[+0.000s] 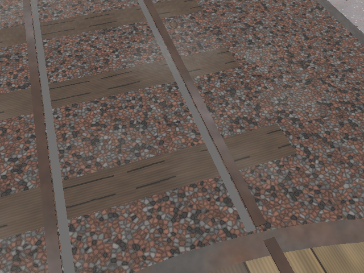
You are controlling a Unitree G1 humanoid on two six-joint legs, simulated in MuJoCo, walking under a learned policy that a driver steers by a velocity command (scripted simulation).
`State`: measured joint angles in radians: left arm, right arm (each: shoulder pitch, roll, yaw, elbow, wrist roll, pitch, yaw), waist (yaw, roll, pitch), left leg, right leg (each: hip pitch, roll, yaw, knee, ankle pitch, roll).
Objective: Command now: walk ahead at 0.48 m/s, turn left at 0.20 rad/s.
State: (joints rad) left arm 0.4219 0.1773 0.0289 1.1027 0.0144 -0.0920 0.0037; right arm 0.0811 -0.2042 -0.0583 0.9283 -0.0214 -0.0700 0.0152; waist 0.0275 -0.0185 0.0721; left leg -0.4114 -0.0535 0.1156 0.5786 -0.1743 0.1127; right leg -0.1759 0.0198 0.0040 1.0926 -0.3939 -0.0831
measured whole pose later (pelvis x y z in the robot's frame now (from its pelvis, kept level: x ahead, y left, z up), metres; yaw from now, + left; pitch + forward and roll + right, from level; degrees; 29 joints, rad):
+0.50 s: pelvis +0.29 -0.02 +0.00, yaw +15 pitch +2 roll +0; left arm 0.00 0.21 0.03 0.79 0.05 -0.09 0.00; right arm 0.41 -0.24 -0.07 0.96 0.00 -0.06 -0.01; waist -0.09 0.02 0.05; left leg -0.20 -0.09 -0.10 0.91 -0.46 0.09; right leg -0.44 0.01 -0.04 0.56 -0.14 -0.04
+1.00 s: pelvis +0.51 +0.09 -0.01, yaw +33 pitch +2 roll -1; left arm 0.40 0.23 0.05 0.93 0.02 -0.05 0.01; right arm 0.02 -0.24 -0.05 0.73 -0.05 -0.03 0.05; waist 0.05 0.00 0.07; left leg -0.48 -0.05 0.11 0.63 -0.18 0.15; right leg -0.07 -0.12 -0.24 0.81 -0.47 0.03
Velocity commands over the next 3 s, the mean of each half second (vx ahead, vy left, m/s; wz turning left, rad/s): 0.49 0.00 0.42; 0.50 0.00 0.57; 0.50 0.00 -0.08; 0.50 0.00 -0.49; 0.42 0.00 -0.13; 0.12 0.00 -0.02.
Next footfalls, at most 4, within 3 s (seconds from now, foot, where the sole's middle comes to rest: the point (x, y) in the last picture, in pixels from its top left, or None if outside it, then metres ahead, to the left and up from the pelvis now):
0.44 right None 0.43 -0.09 -0.76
0.96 left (135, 232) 0.59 0.21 -0.76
1.54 right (132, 159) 0.92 0.26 -0.76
2.04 left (85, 115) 1.16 0.51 -0.76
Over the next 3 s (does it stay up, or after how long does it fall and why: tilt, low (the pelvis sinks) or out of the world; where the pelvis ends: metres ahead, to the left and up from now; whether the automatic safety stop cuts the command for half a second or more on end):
stays up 1.31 0.43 0.02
